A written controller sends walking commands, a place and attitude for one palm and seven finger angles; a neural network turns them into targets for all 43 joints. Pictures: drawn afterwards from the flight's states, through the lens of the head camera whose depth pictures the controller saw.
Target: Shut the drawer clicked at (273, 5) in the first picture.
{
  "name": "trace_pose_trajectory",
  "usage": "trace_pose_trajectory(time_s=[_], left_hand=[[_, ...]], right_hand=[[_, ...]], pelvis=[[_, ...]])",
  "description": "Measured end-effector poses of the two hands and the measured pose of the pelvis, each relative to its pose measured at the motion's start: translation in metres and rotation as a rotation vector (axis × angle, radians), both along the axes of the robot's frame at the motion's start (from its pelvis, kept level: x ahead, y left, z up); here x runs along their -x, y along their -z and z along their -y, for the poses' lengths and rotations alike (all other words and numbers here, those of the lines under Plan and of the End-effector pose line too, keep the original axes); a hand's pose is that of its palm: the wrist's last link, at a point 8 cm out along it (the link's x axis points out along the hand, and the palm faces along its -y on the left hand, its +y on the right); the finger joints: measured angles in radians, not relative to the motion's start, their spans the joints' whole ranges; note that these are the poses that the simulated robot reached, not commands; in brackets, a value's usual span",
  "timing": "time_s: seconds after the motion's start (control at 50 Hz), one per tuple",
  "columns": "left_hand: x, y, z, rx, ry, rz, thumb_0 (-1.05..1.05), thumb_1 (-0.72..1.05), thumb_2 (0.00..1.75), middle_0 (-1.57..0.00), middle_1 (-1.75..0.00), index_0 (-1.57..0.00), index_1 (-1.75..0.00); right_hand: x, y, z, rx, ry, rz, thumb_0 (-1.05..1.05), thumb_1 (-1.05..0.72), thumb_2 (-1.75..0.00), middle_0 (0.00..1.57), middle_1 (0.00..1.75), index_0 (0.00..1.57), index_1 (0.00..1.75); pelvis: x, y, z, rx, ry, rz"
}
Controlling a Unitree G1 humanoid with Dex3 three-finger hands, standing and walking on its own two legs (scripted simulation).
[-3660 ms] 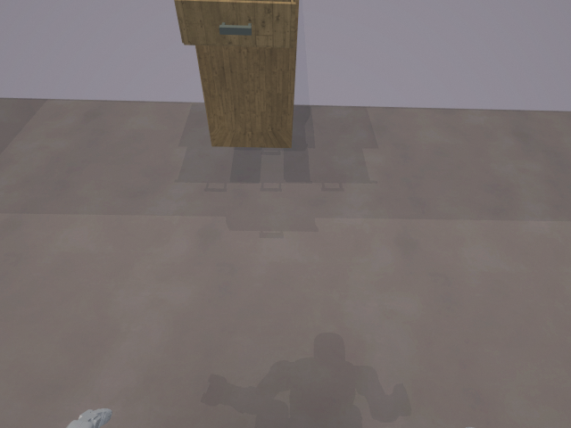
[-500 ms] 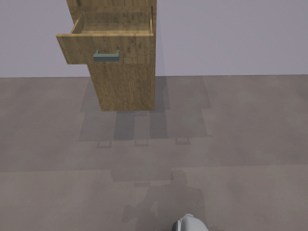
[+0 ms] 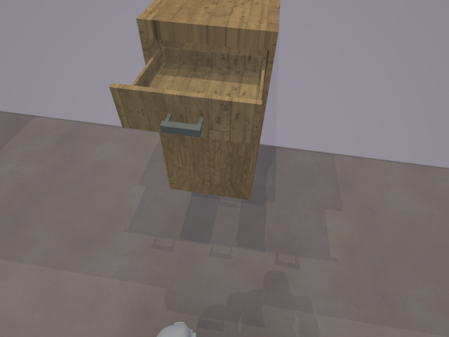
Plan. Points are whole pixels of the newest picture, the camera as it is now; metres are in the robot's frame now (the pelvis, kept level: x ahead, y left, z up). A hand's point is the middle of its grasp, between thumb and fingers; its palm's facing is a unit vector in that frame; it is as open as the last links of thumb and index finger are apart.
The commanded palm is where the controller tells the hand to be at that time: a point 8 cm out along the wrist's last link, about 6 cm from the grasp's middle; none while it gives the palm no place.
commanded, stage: take the last steps up to it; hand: left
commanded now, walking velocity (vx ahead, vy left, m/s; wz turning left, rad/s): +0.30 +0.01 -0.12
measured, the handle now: (183, 123) +0.63 +0.17 +0.00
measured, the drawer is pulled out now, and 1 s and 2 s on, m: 0.30 0.30 0.30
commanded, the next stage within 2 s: come to a stop and stand still in 0.88 s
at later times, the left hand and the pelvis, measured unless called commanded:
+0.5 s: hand (147, 297) +0.23 +0.19 -0.16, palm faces -0.07 -0.98 -0.20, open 7.4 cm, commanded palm none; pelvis +0.14 +0.01 +0.00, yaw -5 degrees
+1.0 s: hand (179, 284) +0.26 +0.12 -0.17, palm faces -0.01 -0.99 -0.17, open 7.3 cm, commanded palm none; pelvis +0.26 -0.04 +0.01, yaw -5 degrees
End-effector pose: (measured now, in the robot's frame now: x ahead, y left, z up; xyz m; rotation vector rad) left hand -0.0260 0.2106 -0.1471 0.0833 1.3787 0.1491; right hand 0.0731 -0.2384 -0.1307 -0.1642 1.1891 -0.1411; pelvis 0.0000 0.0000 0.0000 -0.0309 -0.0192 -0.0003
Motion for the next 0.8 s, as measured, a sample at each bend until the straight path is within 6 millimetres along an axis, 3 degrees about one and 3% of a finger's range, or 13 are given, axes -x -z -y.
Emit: trace_pose_trajectory(time_s=[0.1,0.18,0.3,0.4,0.52,0.62,0.68,0.72,0.8], left_hand=[[0.017,0.019,-0.01,0.053,-0.055,-0.16,0.0,0.91,0.9,-0.2,-0.3,-0.2,-0.3],[-0.006,0.015,-0.026,0.048,-0.03,-0.204,0.0,0.91,0.9,-0.2,-0.3,-0.2,-0.3],[-0.091,0.003,-0.047,0.001,0.023,-0.082,0.01,0.91,0.9,-0.2,-0.3,-0.19,-0.3],[-0.17,-0.005,-0.046,-0.028,0.071,0.039,0.0,0.91,0.9,-0.2,-0.3,-0.19,-0.3],[-0.264,-0.015,-0.02,-0.056,0.168,0.145,0.0,0.91,0.9,-0.2,-0.3,-0.19,-0.3],[-0.33,-0.014,0.015,-0.079,0.223,0.245,0.0,0.91,0.9,-0.2,-0.3,-0.19,-0.3],[-0.339,-0.017,0.031,-0.072,0.201,0.268,0.0,0.91,0.9,-0.2,-0.3,-0.19,-0.3],[-0.336,-0.02,0.038,-0.068,0.176,0.251,0.0,0.91,0.9,-0.2,-0.3,-0.2,-0.3],[-0.329,-0.026,0.034,-0.101,0.135,0.217,-0.02,0.95,0.9,-0.2,-0.3,-0.2,-0.3]], right_hand=[[-0.061,0.002,-0.029,0.022,-0.057,0.064,0.0,-0.92,-0.9,0.19,0.3,0.2,0.29],[-0.068,0.001,-0.047,0.011,-0.014,0.063,0.0,-0.92,-0.9,0.2,0.3,0.2,0.29],[-0.052,-0.006,-0.039,0.037,0.074,-0.008,-0.02,-0.96,-0.9,0.2,0.3,0.2,0.3],[-0.024,0.002,-0.041,-0.003,0.126,-0.136,-0.01,-0.94,-0.9,0.2,0.3,0.2,0.3],[0.006,0.015,-0.041,-0.08,0.214,-0.278,0.0,-0.92,-0.9,0.2,0.3,0.2,0.3],[0.012,0.034,-0.028,-0.14,0.256,-0.384,0.0,-0.91,-0.9,0.2,0.3,0.2,0.3],[-0.009,0.034,-0.013,-0.14,0.244,-0.39,0.01,-0.91,-0.9,0.2,0.3,0.2,0.29],[-0.033,0.031,0.0,-0.125,0.231,-0.351,0.01,-0.91,-0.9,0.2,0.3,0.2,0.29],[-0.092,0.023,0.022,-0.095,0.201,-0.234,0.01,-0.91,-0.9,0.2,0.3,0.2,0.29]], pelvis=[[-0.038,0.014,-0.021,0.003,0.006,0.003],[-0.059,0.009,-0.03,-0.017,0.03,0.013],[-0.089,-0.003,-0.034,-0.034,0.051,0.007],[-0.115,-0.005,-0.027,-0.045,0.063,0.011],[-0.149,-0.001,-0.005,-0.061,0.088,0.016],[-0.181,0.014,0.025,-0.061,0.095,0.022],[-0.194,0.012,0.037,-0.05,0.085,0.029],[-0.203,0.006,0.042,-0.046,0.083,0.026],[-0.219,-0.002,0.05,-0.041,0.08,0.012]])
